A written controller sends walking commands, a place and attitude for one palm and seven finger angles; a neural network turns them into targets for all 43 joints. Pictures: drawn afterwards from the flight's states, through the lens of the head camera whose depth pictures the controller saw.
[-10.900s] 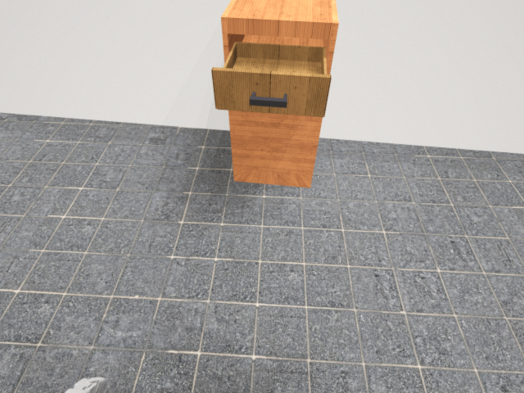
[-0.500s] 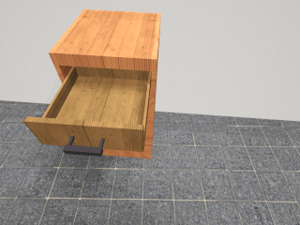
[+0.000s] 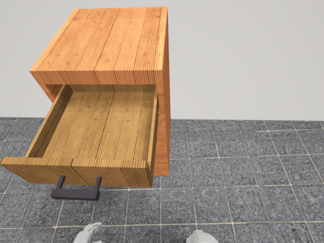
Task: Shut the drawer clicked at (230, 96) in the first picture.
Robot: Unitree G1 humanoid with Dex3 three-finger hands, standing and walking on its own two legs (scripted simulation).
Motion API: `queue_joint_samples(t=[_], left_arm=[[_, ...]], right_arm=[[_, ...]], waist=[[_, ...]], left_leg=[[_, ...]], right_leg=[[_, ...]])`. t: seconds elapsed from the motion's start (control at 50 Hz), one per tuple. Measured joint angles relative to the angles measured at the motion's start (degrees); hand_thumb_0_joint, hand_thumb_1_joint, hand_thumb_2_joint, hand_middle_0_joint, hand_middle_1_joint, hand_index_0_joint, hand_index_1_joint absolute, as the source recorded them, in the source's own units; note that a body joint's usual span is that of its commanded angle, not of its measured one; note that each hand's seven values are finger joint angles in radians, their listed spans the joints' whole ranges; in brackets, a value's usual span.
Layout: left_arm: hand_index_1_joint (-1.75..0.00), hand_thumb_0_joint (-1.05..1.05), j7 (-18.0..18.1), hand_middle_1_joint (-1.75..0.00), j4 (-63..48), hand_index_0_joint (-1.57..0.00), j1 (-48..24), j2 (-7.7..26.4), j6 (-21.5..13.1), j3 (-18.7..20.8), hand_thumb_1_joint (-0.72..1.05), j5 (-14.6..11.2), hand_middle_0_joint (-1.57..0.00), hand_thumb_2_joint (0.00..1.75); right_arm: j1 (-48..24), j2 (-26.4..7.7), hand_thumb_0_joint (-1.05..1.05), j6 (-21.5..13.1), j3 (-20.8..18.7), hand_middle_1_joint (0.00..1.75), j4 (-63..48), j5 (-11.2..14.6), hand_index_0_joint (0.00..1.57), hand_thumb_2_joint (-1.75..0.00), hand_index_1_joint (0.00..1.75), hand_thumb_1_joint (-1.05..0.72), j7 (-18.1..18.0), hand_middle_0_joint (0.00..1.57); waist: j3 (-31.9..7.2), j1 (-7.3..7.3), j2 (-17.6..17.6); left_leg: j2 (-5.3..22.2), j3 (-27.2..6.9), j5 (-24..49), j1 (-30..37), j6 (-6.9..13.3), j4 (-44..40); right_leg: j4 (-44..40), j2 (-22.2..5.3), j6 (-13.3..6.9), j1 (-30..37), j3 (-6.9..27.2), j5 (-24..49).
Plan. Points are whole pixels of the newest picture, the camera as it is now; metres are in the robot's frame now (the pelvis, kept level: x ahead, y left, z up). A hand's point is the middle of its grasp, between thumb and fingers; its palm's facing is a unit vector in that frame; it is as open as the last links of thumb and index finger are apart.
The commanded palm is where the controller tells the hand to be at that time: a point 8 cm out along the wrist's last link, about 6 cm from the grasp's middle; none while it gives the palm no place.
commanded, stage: come to a stop and stand still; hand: left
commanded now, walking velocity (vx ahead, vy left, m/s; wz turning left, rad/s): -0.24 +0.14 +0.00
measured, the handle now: (78, 187) +0.26 +0.24 -0.04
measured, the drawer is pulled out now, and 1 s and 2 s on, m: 0.29 0.29 0.29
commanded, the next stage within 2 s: none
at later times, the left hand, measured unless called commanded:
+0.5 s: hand out of the picture -0.03 +0.24 -0.16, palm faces +0.07 -0.97 -0.23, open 7.4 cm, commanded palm none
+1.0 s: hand out of the picture -0.06 +0.16 -0.15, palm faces -0.01 -0.97 -0.24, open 7.2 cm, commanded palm none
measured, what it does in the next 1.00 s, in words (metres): steps on the spot: left foot, then right foot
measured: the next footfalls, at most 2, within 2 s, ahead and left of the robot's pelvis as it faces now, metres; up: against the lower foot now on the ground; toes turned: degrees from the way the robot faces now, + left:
left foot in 0.40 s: -0.03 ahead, +0.12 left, +0.00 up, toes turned +2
right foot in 0.88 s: -0.03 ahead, -0.09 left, +0.00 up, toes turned -5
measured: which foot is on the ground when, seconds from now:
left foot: up 0.00-0.38, down 0.40-1.00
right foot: down 0.00-0.42, up 0.44-0.86, down 0.88-1.00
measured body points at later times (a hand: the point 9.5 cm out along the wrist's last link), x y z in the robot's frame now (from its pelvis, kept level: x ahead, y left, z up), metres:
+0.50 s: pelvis -0.06 +0.03 +0.02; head -0.06 +0.05 +0.47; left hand -0.03 +0.29 -0.14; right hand -0.05 -0.22 -0.12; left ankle -0.08 +0.13 -0.72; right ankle +0.02 -0.09 -0.67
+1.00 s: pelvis -0.08 -0.02 +0.02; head -0.08 -0.04 +0.47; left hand -0.05 +0.21 -0.13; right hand -0.16 -0.22 -0.15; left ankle -0.08 +0.13 -0.71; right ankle -0.11 -0.10 -0.72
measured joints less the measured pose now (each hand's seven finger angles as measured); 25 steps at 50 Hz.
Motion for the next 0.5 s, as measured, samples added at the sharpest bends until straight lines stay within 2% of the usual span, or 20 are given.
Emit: queue_joint_samples(t=[0.04,0.08,0.14,0.2,0.26,0.32,0.36,0.4,0.42,0.46,0.5], left_arm=[[-0.3,0.0,0.5,-0.3,-0.1,-0.19,-0.7,-0.3,-0.1,-0.4,0.91,0.0,-0.2,0.9],[-0.3,0.0,0.9,-0.3,-0.1,-0.2,-1.1,-0.3,0.3,-0.5,0.91,0.2,-0.2,0.9],[-0.3,0.0,1.1,-0.3,0.0,-0.2,-1.0,-0.1,1.5,-0.2,0.91,0.4,-0.2,0.9],[-0.3,-0.01,1.0,-0.3,0.0,-0.2,-0.2,0.6,2.4,0.8,0.92,0.4,-0.2,0.9],[-0.3,-0.01,0.5,-0.3,0.1,-0.2,1.3,2.1,3.4,1.3,0.92,0.8,-0.2,0.9],[-0.3,-0.01,0.2,-0.3,0.7,-0.2,3.3,3.7,4.4,1.8,0.92,1.2,-0.2,0.9],[-0.3,0.0,0.2,-0.3,1.3,-0.2,4.8,4.7,5.0,2.2,0.92,1.3,-0.2,0.9],[-0.3,0.0,0.2,-0.3,2.3,-0.2,6.2,5.3,5.6,2.5,0.91,1.1,-0.2,0.9],[-0.3,0.0,0.2,-0.3,2.8,-0.2,6.6,5.6,6.0,2.6,0.91,0.8,-0.2,0.9],[-0.3,0.0,0.2,-0.3,3.4,-0.2,7.6,5.8,6.7,3.0,0.91,0.3,-0.2,0.9],[-0.3,0.0,-0.2,-0.3,3.8,-0.19,8.5,5.5,6.7,3.2,0.91,0.6,-0.2,0.9]], right_arm=[[-2.4,-0.9,0.0,1.2,-1.1,0.3,-0.8,0.5,0.2,-0.9,0.3,-0.9,-0.1,0.2],[-5.4,-1.7,0.0,2.2,-2.0,0.3,-1.9,0.6,0.2,-0.9,0.3,-0.9,-0.2,0.2],[-9.9,-3.1,0.0,3.1,-3.1,0.3,-3.9,0.3,0.2,-0.9,0.29,-0.9,0.1,0.2],[-13.3,-4.8,0.0,3.6,-3.9,0.3,-6.0,-0.1,0.19,-0.9,0.29,-0.91,0.7,0.2],[-15.3,-6.1,0.0,3.9,-4.4,0.3,-7.6,-0.4,0.19,-0.9,0.29,-0.91,1.2,0.2],[-15.6,-6.7,0.0,3.8,-4.5,0.3,-8.6,-0.5,0.19,-0.9,0.29,-0.91,1.6,0.2],[-14.6,-6.5,0.0,3.4,-4.2,0.3,-8.8,-0.4,0.19,-0.9,0.29,-0.91,1.9,0.2],[-12.5,-6.3,0.0,2.6,-3.7,0.3,-8.8,-0.5,0.19,-0.9,0.29,-0.91,1.8,0.2],[-11.5,-5.8,0.0,2.2,-3.6,0.3,-8.5,-0.8,0.19,-0.9,0.29,-0.91,1.5,0.2],[-9.2,-4.5,0.0,2.6,-2.8,0.3,-7.9,-1.3,0.19,-0.9,0.29,-0.91,0.8,0.2],[-6.7,-3.3,0.0,3.1,-1.9,0.3,-6.5,-1.5,0.19,-0.9,0.29,-0.91,0.5,0.2]], waist=[[0.8,-0.89,0.7],[1.2,-0.82,0.0],[1.4,0.19,-1.7],[0.9,1.65,-3.0],[-0.2,2.87,-3.7],[-1.9,3.62,-4.3],[-3.4,3.94,-4.8],[-5.3,3.6,-4.3],[-5.8,3.29,-4.3],[-6.1,2.65,-4.5],[-6.6,2.28,-4.0]], left_leg=[[0.6,-1.8,-6.0,-5.3,-0.6,10.8],[1.0,-2.0,-8.4,-10.5,-1.2,18.4],[2.1,-1.9,-6.3,-16.6,-2.0,23.0],[3.0,-2.2,-2.1,-20.3,-2.7,23.8],[3.5,-2.2,0.9,-20.8,-3.0,21.6],[3.6,-1.3,1.1,-18.1,-2.7,15.6],[3.3,0.0,1.1,-14.3,-2.0,8.4],[3.1,1.1,3.2,-8.8,-1.0,-2.4],[2.9,0.9,7.4,-7.5,-0.6,-6.1],[3.1,0.9,11.0,-7.2,0.0,-7.3],[3.4,0.2,12.2,-6.9,0.4,-9.1]], right_leg=[[1.2,0.2,-0.7,0.4,-1.4,-2.9],[0.0,-0.1,-1.1,1.0,-2.0,-2.9],[-3.2,-0.4,-1.2,1.3,-1.7,-0.3],[-5.9,-0.7,-1.2,1.0,-0.9,2.2],[-8.1,-0.7,-0.8,0.6,-0.2,4.4],[-10.6,-0.6,-0.3,0.5,0.3,6.5],[-12.6,-0.3,0.3,0.6,0.6,7.9],[-12.9,0.6,1.4,0.2,0.2,6.1],[-11.0,0.9,2.2,-0.7,0.4,1.8],[-1.4,2.3,3.0,-3.5,2.3,-7.9],[11.2,3.9,2.9,-6.1,4.1,-9.1]])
